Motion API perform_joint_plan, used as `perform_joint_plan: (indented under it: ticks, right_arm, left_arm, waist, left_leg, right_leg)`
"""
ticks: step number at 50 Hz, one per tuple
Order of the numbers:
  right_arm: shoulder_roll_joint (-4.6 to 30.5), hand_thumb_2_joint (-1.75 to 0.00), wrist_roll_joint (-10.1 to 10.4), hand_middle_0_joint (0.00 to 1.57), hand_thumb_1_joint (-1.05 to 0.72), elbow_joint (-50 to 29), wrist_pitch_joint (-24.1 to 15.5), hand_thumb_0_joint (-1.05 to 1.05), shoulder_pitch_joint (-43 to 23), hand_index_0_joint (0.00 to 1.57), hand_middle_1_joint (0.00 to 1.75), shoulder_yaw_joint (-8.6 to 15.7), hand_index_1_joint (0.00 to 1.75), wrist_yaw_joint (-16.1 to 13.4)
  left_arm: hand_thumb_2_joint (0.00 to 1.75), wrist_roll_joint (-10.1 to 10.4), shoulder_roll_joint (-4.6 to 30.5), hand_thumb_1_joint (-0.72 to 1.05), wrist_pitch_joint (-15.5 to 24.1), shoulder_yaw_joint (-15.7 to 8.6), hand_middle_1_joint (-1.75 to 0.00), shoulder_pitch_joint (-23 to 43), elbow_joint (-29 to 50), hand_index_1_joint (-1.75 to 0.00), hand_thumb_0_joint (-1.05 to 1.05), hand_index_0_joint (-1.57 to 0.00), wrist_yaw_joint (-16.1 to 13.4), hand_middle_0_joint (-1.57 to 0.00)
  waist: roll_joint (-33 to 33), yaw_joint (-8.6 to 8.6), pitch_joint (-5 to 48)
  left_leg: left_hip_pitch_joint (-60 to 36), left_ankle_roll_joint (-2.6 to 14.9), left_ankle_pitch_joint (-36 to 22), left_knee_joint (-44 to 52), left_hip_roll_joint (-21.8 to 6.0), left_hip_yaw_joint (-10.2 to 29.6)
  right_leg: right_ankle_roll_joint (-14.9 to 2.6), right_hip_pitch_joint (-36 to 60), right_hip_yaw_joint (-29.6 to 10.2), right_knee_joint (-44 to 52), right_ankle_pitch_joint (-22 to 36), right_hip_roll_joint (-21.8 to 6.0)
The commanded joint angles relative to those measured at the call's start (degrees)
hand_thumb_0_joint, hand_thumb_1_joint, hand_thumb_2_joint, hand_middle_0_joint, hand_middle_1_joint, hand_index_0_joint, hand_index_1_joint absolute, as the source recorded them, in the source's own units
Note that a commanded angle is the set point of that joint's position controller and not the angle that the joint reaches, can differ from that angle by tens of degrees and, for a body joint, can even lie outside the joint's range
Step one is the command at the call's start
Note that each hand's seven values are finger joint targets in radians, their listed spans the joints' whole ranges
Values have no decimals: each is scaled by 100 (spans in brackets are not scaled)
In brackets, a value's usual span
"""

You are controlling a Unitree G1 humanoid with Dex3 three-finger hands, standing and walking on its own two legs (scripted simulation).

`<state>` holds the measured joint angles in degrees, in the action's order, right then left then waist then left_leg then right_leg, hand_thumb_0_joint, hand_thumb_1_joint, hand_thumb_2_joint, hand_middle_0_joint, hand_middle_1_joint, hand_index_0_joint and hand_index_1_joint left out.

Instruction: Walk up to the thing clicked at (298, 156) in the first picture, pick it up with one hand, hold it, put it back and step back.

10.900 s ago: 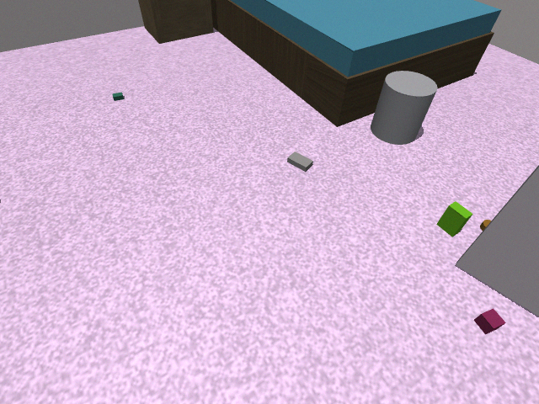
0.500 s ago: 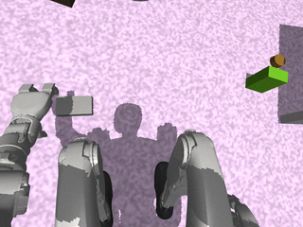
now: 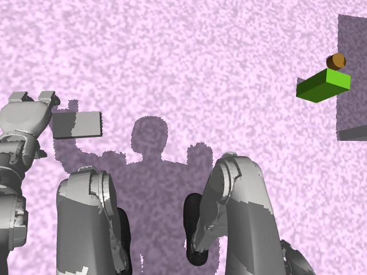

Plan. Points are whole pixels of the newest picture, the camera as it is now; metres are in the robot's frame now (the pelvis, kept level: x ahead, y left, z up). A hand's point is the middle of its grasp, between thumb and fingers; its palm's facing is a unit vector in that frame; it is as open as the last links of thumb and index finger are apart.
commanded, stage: rise first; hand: left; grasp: from above
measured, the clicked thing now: (78, 125) +0.46 +0.23 -0.33
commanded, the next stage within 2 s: none
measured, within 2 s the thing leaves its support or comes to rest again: neither
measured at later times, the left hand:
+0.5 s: hand (40, 128) +0.42 +0.28 -0.20, palm faces -0.47 -0.05 -0.88, open 13.7 cm
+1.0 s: hand (41, 125) +0.43 +0.28 -0.21, palm faces -0.45 -0.06 -0.89, open 13.7 cm
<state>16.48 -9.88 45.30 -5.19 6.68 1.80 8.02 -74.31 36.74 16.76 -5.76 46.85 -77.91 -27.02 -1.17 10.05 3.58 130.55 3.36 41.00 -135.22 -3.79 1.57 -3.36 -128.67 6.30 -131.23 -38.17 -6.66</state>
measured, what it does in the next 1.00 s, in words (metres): stands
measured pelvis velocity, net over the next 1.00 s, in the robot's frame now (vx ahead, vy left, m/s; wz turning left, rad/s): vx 0.00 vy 0.00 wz -0.03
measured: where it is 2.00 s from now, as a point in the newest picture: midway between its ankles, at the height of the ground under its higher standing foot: (159, 249)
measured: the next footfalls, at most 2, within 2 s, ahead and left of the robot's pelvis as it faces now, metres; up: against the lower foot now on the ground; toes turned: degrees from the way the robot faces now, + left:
none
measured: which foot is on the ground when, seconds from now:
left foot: down 0.00-1.00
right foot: down 0.00-1.00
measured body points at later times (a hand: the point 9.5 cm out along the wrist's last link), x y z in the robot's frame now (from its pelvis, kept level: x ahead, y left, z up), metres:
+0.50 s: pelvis +0.00 +0.00 -0.01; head +0.25 +0.05 +0.36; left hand +0.44 +0.28 -0.15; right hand +0.06 -0.28 -0.12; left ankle +0.07 +0.11 -0.31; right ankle +0.10 -0.11 -0.31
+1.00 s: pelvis +0.00 +0.00 -0.02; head +0.25 +0.06 +0.35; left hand +0.45 +0.28 -0.16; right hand +0.03 -0.28 -0.13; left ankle +0.07 +0.11 -0.31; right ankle +0.10 -0.11 -0.31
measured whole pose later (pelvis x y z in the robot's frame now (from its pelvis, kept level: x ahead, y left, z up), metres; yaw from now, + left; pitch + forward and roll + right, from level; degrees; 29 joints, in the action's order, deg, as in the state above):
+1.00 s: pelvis +0.00 +0.00 -0.02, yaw -2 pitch +34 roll -7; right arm 16.8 -11.9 45.4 -6.8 8.8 0.3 10.5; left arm -75.6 41.1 16.0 -10.0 48.9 -82.4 -28.5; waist -0.8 13.3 1.5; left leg 134.1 4.0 41.1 -140.2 -4.1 2.7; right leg -2.9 -131.4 7.1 -134.8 -37.5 -6.2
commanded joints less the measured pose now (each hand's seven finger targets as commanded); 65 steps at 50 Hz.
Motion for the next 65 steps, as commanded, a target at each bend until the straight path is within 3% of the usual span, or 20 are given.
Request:
perform_joint_plan:
  ticks: [1, 7, 8, 9, 10, 14, 15, 21, 28, 31, 33, 34, 35, 43, 47, 51, 53, 56, 59, 65]
  right_arm:
    - [1297, -90, -59, 20, -90, -33, -38, 0, 1192, 20, 30, 422, 30, -44]
    - [1319, -91, -52, 20, -90, -67, -66, 0, 1173, 20, 30, 409, 30, -27]
    - [1350, -90, -83, 20, -90, -32, -68, 0, 1219, 20, 30, 437, 30, -24]
    - [1371, -90, -61, 20, -90, -8, -69, 0, 1267, 20, 30, 450, 30, -38]
    - [1330, -90, -46, 20, -90, -39, -70, 0, 1238, 20, 30, 447, 30, -40]
    - [1329, -90, -57, 20, -90, -48, -91, 0, 1273, 20, 30, 424, 30, -4]
    - [1361, -90, -58, 20, -90, -26, -100, 0, 1306, 20, 30, 448, 30, -5]
    - [1405, -90, -88, 20, -90, -62, -102, 0, 1400, 20, 30, 407, 30, 65]
    - [1419, -90, -104, 20, -90, -41, -120, 0, 1395, 20, 30, 355, 30, 103]
    - [1456, -90, -86, 20, -90, -46, -114, 0, 1387, 20, 30, 411, 30, 83]
    - [1403, -90, -129, 20, -90, -42, -110, 0, 1373, 20, 30, 344, 30, 105]
    - [1403, -90, -150, 20, -90, -20, -136, 0, 1377, 20, 30, 297, 30, 130]
    - [1460, -90, -167, 20, -90, 0, -133, 0, 1433, 20, 30, 318, 30, 132]
    - [1470, -90, -205, 20, -90, -13, -184, 0, 1361, 20, 30, 274, 30, 158]
    - [1510, -90, -194, 20, -90, -28, -178, 0, 1406, 20, 30, 360, 30, 171]
    - [1520, -90, -155, 20, -90, -17, -168, 0, 1490, 20, 30, 369, 30, 197]
    - [1413, -90, -118, 20, -90, 45, -156, 0, 1503, 20, 30, 303, 30, 203]
    - [1424, -90, -125, 20, -90, -15, -187, 0, 1484, 20, 30, 255, 30, 223]
    - [1522, -90, -110, 20, -90, -38, -193, 0, 1468, 20, 30, 360, 30, 217]
    - [1430, -90, -109, 20, -90, -57, -166, 0, 1434, 20, 30, 306, 30, 253]
  left_arm:
    - [91, 53, 1434, -41, -10, -216, -90, 1554, 710, -89, 0, -19, -301, -18]
    - [93, 39, 1230, -44, -106, -134, -91, 1282, 316, -91, 0, -17, -372, -17]
    - [93, 89, 1447, -44, -71, -273, -91, 1633, 675, -91, 0, -16, -393, -16]
    - [93, 65, 1624, -44, -61, -359, -92, 1645, 722, -92, 0, -16, -418, -16]
    - [94, 80, 1442, -46, -104, -290, -93, 1351, 485, -92, 0, -15, -416, -15]
    - [94, 46, 1316, -46, -141, -187, -94, 1467, 487, -93, 0, -15, -361, -14]
    - [94, 80, 1565, -46, -116, -349, -94, 1675, 732, -93, 0, -15, -390, -14]
    - [95, 31, 1370, -47, -115, -320, -96, 1471, 364, -95, 0, -13, -315, -13]
    - [97, 30, 1559, -49, -4, -360, -99, 1775, 293, -98, 0, -11, -334, -9]
    - [97, 14, 1645, -50, 26, -482, -100, 1457, 338, -99, 0, -11, -389, -9]
    - [98, -69, 1586, -50, 8, -418, -100, 1509, 210, -99, 0, -10, -406, -9]
    - [103, -91, 1568, -54, 20, -350, -98, 1856, 54, -100, 0, -9, -413, -11]
    - [99, -119, 1776, -50, 49, -435, -99, 2034, 274, -100, 0, -11, -436, -11]
    - [95, -110, 2052, -47, -72, -626, -99, 1663, -104, -98, 0, -13, -471, -13]
    - [95, 1, 1878, -47, -88, -630, -99, 1405, 254, -98, 0, -13, -379, -12]
    - [95, 4, 1775, -47, -75, -458, -97, 1791, 421, -97, 0, -14, -276, -14]
    - [93, 56, 1850, -44, -34, -509, -95, 1816, 502, -95, 0, -16, -270, -16]
    - [95, -12, 1652, -45, -27, -392, -93, 1688, 96, -94, 0, -16, -247, -16]
    - [94, -19, 1731, -44, 20, -464, -91, 1503, 367, -92, 0, -17, -280, -19]
    - [92, -85, 1757, -41, -13, -536, -88, 1563, 311, -90, 0, -20, -375, -22]
  waist:
    - [1208, 50, 3941]
    - [1307, 75, 3805]
    - [1263, 125, 3968]
    - [1336, 48, 3961]
    - [1291, 4, 3904]
    - [1312, 127, 3873]
    - [1290, 127, 3965]
    - [1345, 234, 3828]
    - [1267, 344, 3614]
    - [1421, 164, 3766]
    - [1387, 246, 3730]
    - [1299, 419, 3543]
    - [1474, 435, 3619]
    - [1482, 269, 3550]
    - [1618, 209, 3847]
    - [1603, 418, 3728]
    - [1590, 337, 3763]
    - [1311, 442, 3446]
    - [1640, 253, 3695]
    - [1483, 331, 3697]
  left_leg:
    - [-2880, -109, -1300, 1340, 410, -42]
    - [-2829, -117, -1272, 1326, 408, -27]
    - [-2856, -110, -1264, 1311, 400, -4]
    - [-2890, -123, -1247, 1365, 391, 28]
    - [-2912, -134, -1231, 1355, 397, 20]
    - [-2858, -118, -1356, 1238, 410, -30]
    - [-2862, -117, -1411, 1212, 394, -5]
    - [-2993, -162, -1504, 1218, 395, 67]
    - [-2588, -101, -1234, 1082, 395, 16]
    - [-2692, -129, -1238, 1176, 415, -9]
    - [-2749, -132, -1312, 1070, 402, -12]
    - [-2605, -123, -1209, 992, 385, 26]
    - [-2598, -107, -1293, 983, 393, -14]
    - [-2397, -95, -961, 985, 417, -52]
    - [-2726, -131, -1262, 1071, 390, 25]
    - [-2726, -134, -1404, 982, 362, 73]
    - [-2681, -138, -1313, 1021, 355, 90]
    - [-2489, -116, -1174, 957, 376, 59]
    - [-2851, -165, -1364, 1099, 363, 101]
    - [-2627, -122, -1383, 1030, 395, -8]
  right_leg:
    - [124, 1967, -64, 1275, 1220, 496]
    - [117, 1817, -55, 1195, 1208, 479]
    - [124, 1833, -36, 1177, 1206, 476]
    - [102, 1792, -31, 1134, 1167, 464]
    - [98, 1771, -35, 1166, 1144, 472]
    - [120, 1830, -44, 1175, 1298, 488]
    - [122, 1865, -23, 1138, 1355, 489]
    - [122, 1740, 61, 1058, 1399, 495]
    - [130, 1723, 49, 1047, 1226, 513]
    - [122, 1773, 40, 1043, 1165, 517]
    - [124, 1708, 71, 1011, 1245, 533]
    - [134, 1541, 101, 931, 1167, 528]
    - [142, 1666, 76, 940, 1259, 533]
    - [121, 1678, 81, 971, 982, 542]
    - [134, 1714, 134, 933, 1208, 537]
    - [143, 1590, 130, 901, 1378, 527]
    - [126, 1573, 118, 893, 1275, 525]
    - [139, 1557, 138, 967, 1188, 535]
    - [140, 1543, 146, 890, 1286, 511]
    - [138, 1728, 103, 928, 1368, 536]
